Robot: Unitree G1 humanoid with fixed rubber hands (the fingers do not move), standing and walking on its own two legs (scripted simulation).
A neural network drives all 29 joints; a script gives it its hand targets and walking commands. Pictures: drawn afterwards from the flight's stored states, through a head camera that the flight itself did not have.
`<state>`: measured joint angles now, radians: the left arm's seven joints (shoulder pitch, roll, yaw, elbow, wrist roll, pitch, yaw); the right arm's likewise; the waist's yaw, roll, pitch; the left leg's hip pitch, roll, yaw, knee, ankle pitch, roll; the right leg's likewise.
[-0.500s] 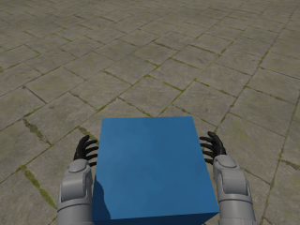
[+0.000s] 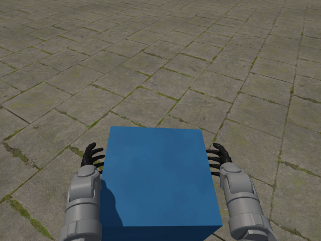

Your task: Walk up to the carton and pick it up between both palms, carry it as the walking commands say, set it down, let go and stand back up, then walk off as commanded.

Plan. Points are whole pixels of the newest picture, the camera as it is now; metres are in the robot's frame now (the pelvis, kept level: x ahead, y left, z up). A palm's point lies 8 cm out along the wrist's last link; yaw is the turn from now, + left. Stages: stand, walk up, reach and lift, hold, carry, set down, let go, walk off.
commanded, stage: hold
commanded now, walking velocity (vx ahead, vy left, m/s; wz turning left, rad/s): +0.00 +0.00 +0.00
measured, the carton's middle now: (154, 188) +0.30 +0.03 -0.11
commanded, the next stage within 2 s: set down in 0.16 s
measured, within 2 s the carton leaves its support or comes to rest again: neither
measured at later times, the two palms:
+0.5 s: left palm (88, 169) +0.30 +0.21 +0.01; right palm (222, 170) +0.29 -0.16 +0.01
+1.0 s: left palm (101, 177) +0.32 +0.19 -0.07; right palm (218, 175) +0.32 -0.18 -0.07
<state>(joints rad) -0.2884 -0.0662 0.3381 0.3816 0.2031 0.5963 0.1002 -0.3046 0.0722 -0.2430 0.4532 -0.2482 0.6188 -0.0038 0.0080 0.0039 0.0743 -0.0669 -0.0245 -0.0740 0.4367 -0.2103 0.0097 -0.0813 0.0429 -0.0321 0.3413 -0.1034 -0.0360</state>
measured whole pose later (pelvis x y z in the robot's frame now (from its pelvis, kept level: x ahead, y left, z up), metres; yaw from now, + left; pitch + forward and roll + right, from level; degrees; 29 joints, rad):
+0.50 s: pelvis +0.05 +0.04 +0.00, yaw -3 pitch -5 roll -1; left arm -0.04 -0.13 0.26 0.27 0.19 0.57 0.06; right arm -0.09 0.05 -0.24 0.32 -0.24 0.57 0.09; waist 0.00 0.03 -0.05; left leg -0.02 -0.06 -0.01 0.38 -0.26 0.07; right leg -0.08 0.02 0.06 0.35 -0.17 0.02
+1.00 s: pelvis +0.02 +0.00 -0.03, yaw -1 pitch +9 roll +0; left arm -0.32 -0.07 0.38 0.53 0.19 0.35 0.04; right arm -0.32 0.06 -0.31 0.51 -0.23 0.39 0.00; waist 0.02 0.00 -0.01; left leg -0.54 -0.06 -0.05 0.72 -0.34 0.01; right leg -0.60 0.05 0.03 0.71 -0.26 -0.04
